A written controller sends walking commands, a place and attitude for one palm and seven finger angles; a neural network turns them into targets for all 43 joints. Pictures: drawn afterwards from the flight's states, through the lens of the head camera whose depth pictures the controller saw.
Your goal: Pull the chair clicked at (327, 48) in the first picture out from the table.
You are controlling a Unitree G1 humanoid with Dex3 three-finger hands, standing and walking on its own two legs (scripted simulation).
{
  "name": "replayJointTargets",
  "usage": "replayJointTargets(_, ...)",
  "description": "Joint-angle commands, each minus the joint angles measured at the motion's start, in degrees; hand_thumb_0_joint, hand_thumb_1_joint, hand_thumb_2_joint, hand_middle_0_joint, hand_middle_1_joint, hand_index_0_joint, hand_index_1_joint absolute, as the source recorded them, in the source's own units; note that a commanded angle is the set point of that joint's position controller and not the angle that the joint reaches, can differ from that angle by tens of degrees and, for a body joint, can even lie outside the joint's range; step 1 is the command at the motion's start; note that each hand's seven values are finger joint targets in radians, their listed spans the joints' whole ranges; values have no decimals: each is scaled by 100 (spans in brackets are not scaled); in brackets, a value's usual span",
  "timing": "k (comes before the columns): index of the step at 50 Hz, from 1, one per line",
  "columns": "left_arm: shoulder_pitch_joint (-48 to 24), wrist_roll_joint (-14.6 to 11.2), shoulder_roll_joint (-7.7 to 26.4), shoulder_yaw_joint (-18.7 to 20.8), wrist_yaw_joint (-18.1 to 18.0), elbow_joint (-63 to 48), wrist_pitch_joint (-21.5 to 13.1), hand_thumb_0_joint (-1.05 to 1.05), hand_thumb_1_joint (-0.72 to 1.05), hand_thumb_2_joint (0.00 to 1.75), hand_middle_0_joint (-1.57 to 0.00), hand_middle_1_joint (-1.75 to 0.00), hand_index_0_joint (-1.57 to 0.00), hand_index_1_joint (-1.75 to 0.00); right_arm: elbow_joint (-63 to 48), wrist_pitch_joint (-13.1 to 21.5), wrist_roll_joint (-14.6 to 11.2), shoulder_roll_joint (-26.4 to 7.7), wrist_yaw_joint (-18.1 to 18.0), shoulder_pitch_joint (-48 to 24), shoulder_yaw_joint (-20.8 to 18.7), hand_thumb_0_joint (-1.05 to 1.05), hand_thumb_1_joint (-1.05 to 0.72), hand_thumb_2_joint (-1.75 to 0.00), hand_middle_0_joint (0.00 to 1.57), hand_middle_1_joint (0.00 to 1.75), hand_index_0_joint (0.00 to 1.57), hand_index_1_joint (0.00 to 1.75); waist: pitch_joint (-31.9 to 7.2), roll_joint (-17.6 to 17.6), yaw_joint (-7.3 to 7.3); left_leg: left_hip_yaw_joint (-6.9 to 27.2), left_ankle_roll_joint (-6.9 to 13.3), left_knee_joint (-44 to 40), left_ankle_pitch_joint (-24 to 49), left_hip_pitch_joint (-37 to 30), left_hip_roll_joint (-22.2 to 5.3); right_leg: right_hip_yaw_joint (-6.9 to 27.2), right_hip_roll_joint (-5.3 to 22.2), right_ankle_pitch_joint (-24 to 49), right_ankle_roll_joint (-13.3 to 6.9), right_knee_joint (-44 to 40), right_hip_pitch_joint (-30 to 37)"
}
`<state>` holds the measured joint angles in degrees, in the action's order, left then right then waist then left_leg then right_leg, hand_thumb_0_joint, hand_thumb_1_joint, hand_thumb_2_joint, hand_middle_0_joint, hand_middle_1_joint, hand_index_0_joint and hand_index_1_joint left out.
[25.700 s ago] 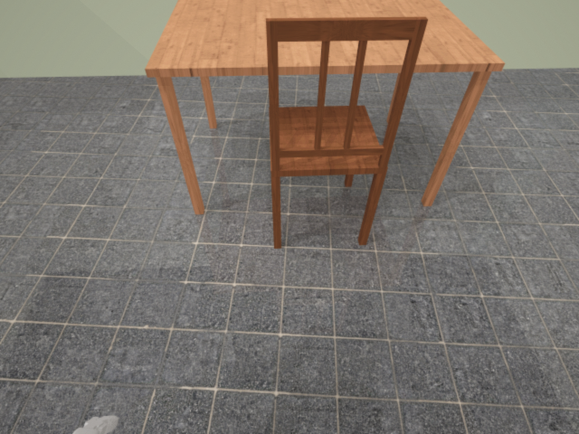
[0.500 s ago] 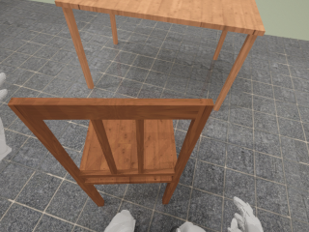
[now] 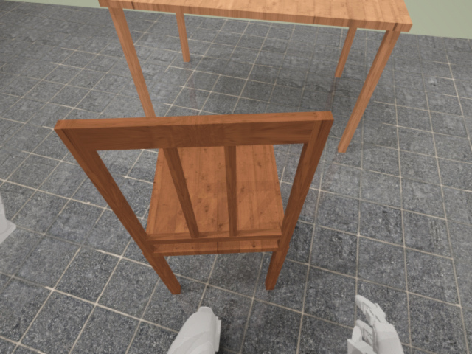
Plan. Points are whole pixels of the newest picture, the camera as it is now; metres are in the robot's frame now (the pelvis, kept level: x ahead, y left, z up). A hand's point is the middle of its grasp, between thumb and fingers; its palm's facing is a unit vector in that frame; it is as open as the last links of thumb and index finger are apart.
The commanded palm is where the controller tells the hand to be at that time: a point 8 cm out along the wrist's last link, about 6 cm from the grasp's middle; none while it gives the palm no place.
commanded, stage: stop stepping back and stand still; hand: left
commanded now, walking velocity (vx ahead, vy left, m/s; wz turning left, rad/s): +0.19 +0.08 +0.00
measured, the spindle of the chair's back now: (185, 200) +0.40 +0.16 -0.04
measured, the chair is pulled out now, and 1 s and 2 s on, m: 0.64 0.64 0.64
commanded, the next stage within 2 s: let the arm hang, fingers relaxed in 0.70 s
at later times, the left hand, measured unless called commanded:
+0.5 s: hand out of the picture +0.13 +0.27 +0.20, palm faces +0.45 -0.72 -0.53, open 7.4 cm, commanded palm +0.08 +0.29 +0.20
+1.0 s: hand out of the picture +0.10 +0.19 -0.09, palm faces +0.06 -0.96 -0.28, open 7.4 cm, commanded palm none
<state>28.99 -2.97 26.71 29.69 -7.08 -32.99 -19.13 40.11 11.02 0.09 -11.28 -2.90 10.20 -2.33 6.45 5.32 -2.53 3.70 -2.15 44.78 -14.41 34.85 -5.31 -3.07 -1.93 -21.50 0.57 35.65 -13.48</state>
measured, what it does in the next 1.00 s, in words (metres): steps on the spot: left foot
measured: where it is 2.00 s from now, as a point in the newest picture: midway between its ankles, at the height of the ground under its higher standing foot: outside the picture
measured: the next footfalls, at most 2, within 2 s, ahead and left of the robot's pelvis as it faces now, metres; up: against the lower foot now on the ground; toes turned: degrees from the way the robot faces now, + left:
left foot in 0.16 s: +0.01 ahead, +0.11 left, +0.00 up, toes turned +0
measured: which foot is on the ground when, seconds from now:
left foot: up 0.00-0.14, down 0.16-1.00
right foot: down 0.00-1.00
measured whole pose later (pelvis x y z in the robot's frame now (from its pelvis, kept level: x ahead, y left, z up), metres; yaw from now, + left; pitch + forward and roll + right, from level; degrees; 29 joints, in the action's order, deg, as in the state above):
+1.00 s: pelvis -0.06 -0.01 +0.01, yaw +1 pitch +0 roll +1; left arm 13.5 1.5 11.3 3.7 -1.2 31.6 3.2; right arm 48.2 0.8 1.4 -10.9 0.4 11.5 0.5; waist 0.6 1.8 1.4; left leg 0.7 0.3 32.4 -14.8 17.3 1.1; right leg -2.3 2.3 -14.9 0.1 33.5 -18.4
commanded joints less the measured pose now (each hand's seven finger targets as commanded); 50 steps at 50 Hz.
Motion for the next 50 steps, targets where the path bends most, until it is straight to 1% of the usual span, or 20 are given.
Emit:
replayJointTargets(1,-66,11,838,503,-172,-135,33,0,90,90,-20,-30,-20,-30,-1001,110,-74,-349,-1,-611,-94,0,-90,-90,20,30,20,30,-798,-1673,246,279,32,2897,-1789,-358,452,1580,2289,3785,-1349,-1409,-459)
replayJointTargets(3,134,40,713,442,-213,76,188,0,90,90,-20,-30,-20,-30,-1204,-127,-129,-409,-78,-667,98,0,-90,-90,20,30,20,30,-1079,-1438,346,-137,144,483,-1421,-680,352,716,1601,4881,-654,-427,458)
replayJointTargets(5,307,-4,733,408,-225,-46,168,0,90,90,-20,-30,-20,-30,-1307,-127,-173,-533,-134,-603,9,0,-90,-90,20,30,20,30,-1356,-1372,398,-773,266,-2057,103,-1678,590,582,1225,5095,-341,374,660)
replayJointTargets(8,-22,7,956,385,-235,-1535,28,0,90,90,-20,-30,-20,-30,-1372,2,-158,-854,-32,-231,-270,0,-90,-90,20,30,20,30,-1610,-44,255,365,677,-2398,3404,-3639,-933,576,700,482,-34,603,-748)
replayJointTargets(10,592,86,1228,704,-230,-1410,192,0,90,90,-20,-30,-20,-30,-1306,43,37,-614,-20,-287,-153,0,-90,-90,20,30,20,30,-1514,1399,248,1027,951,-2379,3143,-3079,-1168,353,613,-686,81,625,-788)
replayJointTargets(15,949,43,1216,827,-221,-1134,282,0,90,90,-20,-30,-20,-30,-1260,-36,-199,-731,16,-131,-159,0,-90,-90,20,30,20,30,-1044,436,273,276,555,-2326,-297,-1285,-492,58,457,706,7,-1103,811)
replayJointTargets(19,496,71,824,576,-243,-302,396,0,90,90,-20,-30,-20,-30,-1301,-167,-228,-783,-107,-183,-136,0,-90,-90,20,30,20,30,-623,796,315,85,489,-2839,-3054,-217,-254,152,238,-376,-140,-619,625)
replayJointTargets(21,141,97,774,372,-260,-245,439,0,90,90,-20,-30,-20,-30,-1257,-169,-199,-748,-169,-132,-133,0,-90,-90,20,30,20,30,-585,290,340,45,521,-2456,-2843,-379,-121,264,297,-464,-210,-898,441)
replayJointTargets(25,-280,134,610,-81,-267,-230,546,0,90,90,-20,-30,-20,-30,-1046,-177,-92,-761,-179,-21,-130,0,-90,-90,20,30,20,30,-651,-1395,404,-463,417,-335,-1320,-1755,561,1969,1350,-1649,-709,-2468,-1028)
replayJointTargets(28,-787,211,662,-178,-344,-438,561,0,90,90,-20,-30,-20,-30,-1008,-199,-64,-770,-186,-105,-85,0,-90,-90,20,30,20,30,-662,-1643,459,-368,456,-574,-1123,-2206,517,1621,1571,-1817,-703,-2393,-1295)
replayJointTargets(31,-740,258,883,88,-395,-799,435,0,90,90,-20,-30,-20,-30,-1073,-133,-48,-787,-268,-242,-80,0,-90,-90,20,30,20,30,-427,-592,372,187,586,-2159,-1131,-2164,210,1161,1039,-1079,-452,-1655,-958)
replayJointTargets(32,-525,268,850,140,-403,-894,382,0,90,90,-20,-30,-20,-30,-1099,-97,-53,-791,-266,-271,-100,0,-90,-90,20,30,20,30,-486,294,321,534,659,-2662,-1473,-2018,-49,929,755,-853,-323,-1277,-760)
replayJointTargets(34,-229,342,869,303,-403,-890,396,0,90,90,-20,-30,-20,-30,-1212,-47,-119,-705,-237,-310,-81,0,-90,-90,20,30,20,30,-510,1124,255,1049,791,-3501,-2619,-871,-551,310,392,-81,-101,-313,286)
replayJointTargets(36,48,342,789,327,-375,-431,393,0,90,90,-20,-30,-20,-30,-1225,-14,-153,-628,-223,-198,-109,0,-90,-90,20,30,20,30,-426,599,255,767,713,-3217,-2369,-242,-401,300,435,443,-41,-572,883)
replayJointTargets(39,235,250,697,274,-328,-254,345,0,90,90,-20,-30,-20,-30,-1141,59,-135,-701,-162,-118,-131,0,-90,-90,20,30,20,30,-688,-226,285,292,529,-2523,-1309,-957,-54,686,603,669,-134,-1338,640)
replayJointTargets(40,-435,670,-696,-2524,512,3865,1218,0,90,90,-20,-30,-20,-30,182,250,-41,-978,334,-158,-262,0,-90,-90,20,30,20,30,-304,-624,600,123,331,-1641,270,-1370,71,342,787,1286,-202,-864,-512)
replayJointTargets(41,-345,530,-1153,-2278,676,4012,1815,0,90,90,-20,-30,-20,-30,141,-338,23,-679,334,369,-133,0,-90,-90,20,30,20,30,-722,-678,435,180,355,-1662,898,-1433,14,544,870,1674,-194,-834,-467)
replayJointTargets(45,-993,513,-1080,-2520,636,5064,1961,0,90,90,-20,-30,-20,-30,181,-788,157,-534,305,422,23,0,-90,-90,20,30,20,30,-910,-1757,347,232,462,-1520,507,-1528,215,650,917,1160,-408,-964,-196)
replayJointTargets(48,-1221,464,-893,-2617,597,6064,1962,0,90,90,-20,-30,-20,-30,383,-918,145,-657,270,469,91,0,-90,-90,20,30,20,30,-1098,-1584,347,179,436,-1594,1159,-2005,251,689,962,1736,-490,-908,11)
replayJointTargets(50,-1246,426,-837,-2725,577,6760,1974,0,90,90,-20,-30,-20,-30,618,-909,121,-704,251,407,164,0,-90,-90,20,30,20,30,-926,-641,262,308,445,-1924,1447,-1983,113,587,743,1672,-370,-853,124)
